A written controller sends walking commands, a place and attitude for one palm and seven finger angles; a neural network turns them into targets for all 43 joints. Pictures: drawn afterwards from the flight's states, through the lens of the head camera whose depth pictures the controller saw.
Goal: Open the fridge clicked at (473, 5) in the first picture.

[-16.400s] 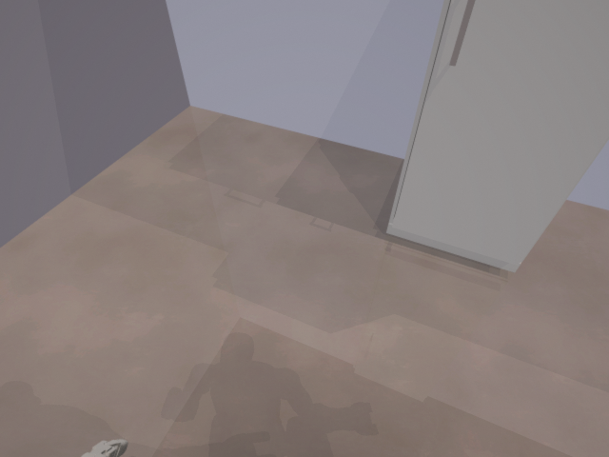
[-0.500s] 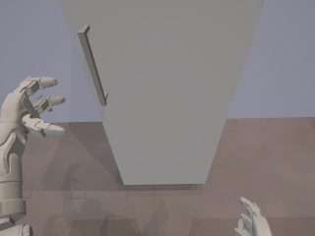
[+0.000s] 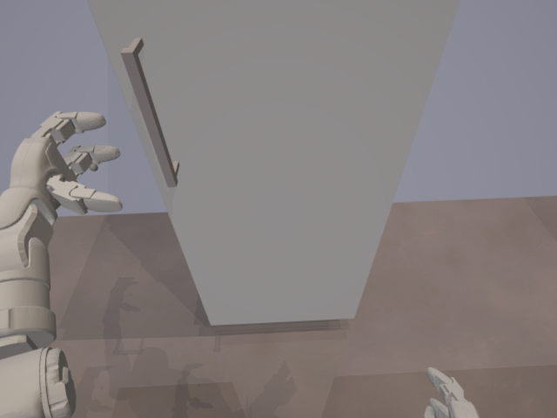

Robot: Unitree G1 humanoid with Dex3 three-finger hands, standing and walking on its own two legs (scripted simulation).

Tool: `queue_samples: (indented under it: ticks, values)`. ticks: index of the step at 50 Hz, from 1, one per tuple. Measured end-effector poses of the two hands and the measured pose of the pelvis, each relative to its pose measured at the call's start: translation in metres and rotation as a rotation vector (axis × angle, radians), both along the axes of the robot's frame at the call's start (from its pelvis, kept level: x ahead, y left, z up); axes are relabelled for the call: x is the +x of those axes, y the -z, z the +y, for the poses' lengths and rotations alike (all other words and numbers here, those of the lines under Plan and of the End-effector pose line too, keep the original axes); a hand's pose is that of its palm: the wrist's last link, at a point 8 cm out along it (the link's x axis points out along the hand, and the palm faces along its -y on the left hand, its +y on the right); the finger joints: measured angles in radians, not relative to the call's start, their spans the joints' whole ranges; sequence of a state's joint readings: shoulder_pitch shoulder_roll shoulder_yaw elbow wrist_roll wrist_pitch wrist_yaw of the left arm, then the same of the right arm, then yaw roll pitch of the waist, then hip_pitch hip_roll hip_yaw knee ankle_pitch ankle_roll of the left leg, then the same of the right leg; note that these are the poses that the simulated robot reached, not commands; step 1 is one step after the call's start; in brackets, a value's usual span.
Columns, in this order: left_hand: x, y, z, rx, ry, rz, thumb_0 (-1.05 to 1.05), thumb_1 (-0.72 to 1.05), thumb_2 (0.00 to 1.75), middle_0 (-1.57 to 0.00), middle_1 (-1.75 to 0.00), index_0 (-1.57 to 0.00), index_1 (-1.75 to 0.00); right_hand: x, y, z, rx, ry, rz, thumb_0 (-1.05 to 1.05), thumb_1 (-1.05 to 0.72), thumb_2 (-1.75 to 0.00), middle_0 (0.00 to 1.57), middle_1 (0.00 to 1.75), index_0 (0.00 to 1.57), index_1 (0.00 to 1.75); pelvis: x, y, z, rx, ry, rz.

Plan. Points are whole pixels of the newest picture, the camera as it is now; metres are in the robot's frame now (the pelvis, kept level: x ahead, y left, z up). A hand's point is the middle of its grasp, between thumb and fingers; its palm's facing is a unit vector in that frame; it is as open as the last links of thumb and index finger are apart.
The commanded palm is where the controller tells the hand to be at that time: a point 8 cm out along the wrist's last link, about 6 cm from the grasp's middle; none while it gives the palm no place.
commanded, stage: move the hooked fingers beside the handle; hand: left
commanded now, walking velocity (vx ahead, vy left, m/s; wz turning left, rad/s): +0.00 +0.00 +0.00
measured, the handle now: (156, 121) +0.52 +0.24 +0.17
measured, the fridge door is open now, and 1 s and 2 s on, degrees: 0 0 0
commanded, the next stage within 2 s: feel for the door with the fingertips in 1.34 s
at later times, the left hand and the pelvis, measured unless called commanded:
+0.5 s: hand (112, 142) +0.43 +0.27 +0.19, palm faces +0.13 -0.99 -0.02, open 14.0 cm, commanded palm +0.41 +0.32 +0.18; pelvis +0.00 +0.00 +0.00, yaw -1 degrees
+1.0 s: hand (115, 143) +0.45 +0.28 +0.18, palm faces +0.13 -0.99 -0.02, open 14.0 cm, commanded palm +0.42 +0.33 +0.18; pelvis +0.00 +0.00 +0.00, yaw -2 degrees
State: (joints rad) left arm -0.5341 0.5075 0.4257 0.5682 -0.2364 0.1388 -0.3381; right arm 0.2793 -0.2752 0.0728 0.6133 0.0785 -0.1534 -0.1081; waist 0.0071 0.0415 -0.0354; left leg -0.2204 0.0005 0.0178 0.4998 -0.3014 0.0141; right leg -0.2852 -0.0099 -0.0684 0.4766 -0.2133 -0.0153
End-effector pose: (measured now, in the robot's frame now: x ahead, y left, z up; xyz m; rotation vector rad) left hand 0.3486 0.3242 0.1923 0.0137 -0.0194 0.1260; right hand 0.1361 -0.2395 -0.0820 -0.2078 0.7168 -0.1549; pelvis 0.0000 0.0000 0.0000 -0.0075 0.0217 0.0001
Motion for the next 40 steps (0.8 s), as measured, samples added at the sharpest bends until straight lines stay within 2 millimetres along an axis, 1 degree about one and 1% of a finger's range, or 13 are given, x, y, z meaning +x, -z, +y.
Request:
queue_samples:
  ticks: [8, 11, 15, 21, 28, 33, 36, 40]
  values:
    - [0.011, 0.005, 0.007, -0.001, -0.030, 0.016, -0.01, -0.50, 0.30, -0.30, -1.20, -0.30, -1.20, -0.016, 0.005, -0.007, -0.016, 0.019, 0.059, 0.01, -0.91, -0.89, 0.20, 0.30, 0.20, 0.30, -0.001, 0.001, 0.000, -0.002, 0.001, 0.015]
    - [0.019, 0.003, 0.006, 0.005, -0.023, 0.009, -0.01, -0.50, 0.30, -0.30, -1.20, -0.30, -1.20, -0.022, 0.007, -0.010, -0.030, 0.024, 0.086, 0.01, -0.91, -0.89, 0.20, 0.30, 0.20, 0.30, -0.002, 0.001, -0.001, -0.003, -0.004, 0.022]
    - [0.032, -0.002, -0.001, 0.011, 0.003, 0.007, -0.01, -0.50, 0.30, -0.30, -1.20, -0.30, -1.20, -0.031, 0.009, -0.014, -0.040, 0.039, 0.114, 0.01, -0.91, -0.89, 0.20, 0.30, 0.20, 0.30, -0.002, 0.001, 0.000, -0.005, -0.006, 0.033]
    - [0.051, 0.000, -0.004, -0.017, 0.006, 0.024, -0.01, -0.50, 0.30, -0.30, -1.20, -0.30, -1.20, -0.048, 0.013, -0.019, -0.039, 0.078, 0.152, 0.01, -0.91, -0.89, 0.20, 0.30, 0.20, 0.30, 0.000, 0.002, 0.001, -0.003, 0.008, 0.054]
    - [0.059, 0.000, -0.002, -0.001, -0.005, 0.004, -0.01, -0.50, 0.30, -0.30, -1.20, -0.30, -1.20, -0.070, 0.018, -0.023, -0.039, 0.105, 0.221, 0.01, -0.91, -0.89, 0.20, 0.30, 0.20, 0.30, 0.000, 0.003, 0.001, -0.003, 0.017, 0.068]
    - [0.066, 0.005, 0.002, -0.002, -0.002, 0.030, -0.01, -0.50, 0.30, -0.30, -1.20, -0.30, -1.20, -0.083, 0.020, -0.025, -0.049, 0.119, 0.269, 0.01, -0.91, -0.89, 0.20, 0.30, 0.20, 0.30, -0.001, 0.004, 0.001, -0.005, 0.013, 0.081]
    - [0.070, 0.006, -0.001, 0.022, 0.009, 0.034, -0.01, -0.50, 0.30, -0.30, -1.20, -0.30, -1.20, -0.088, 0.022, -0.026, -0.053, 0.124, 0.290, 0.01, -0.91, -0.89, 0.20, 0.30, 0.20, 0.30, -0.001, 0.004, 0.002, -0.007, 0.012, 0.090]
    - [0.074, 0.006, -0.004, -0.012, 0.022, 0.001, -0.01, -0.50, 0.30, -0.30, -1.20, -0.30, -1.20, -0.091, 0.022, -0.026, -0.054, 0.132, 0.303, 0.01, -0.91, -0.89, 0.20, 0.30, 0.20, 0.30, 0.001, 0.004, 0.003, -0.006, 0.020, 0.096]
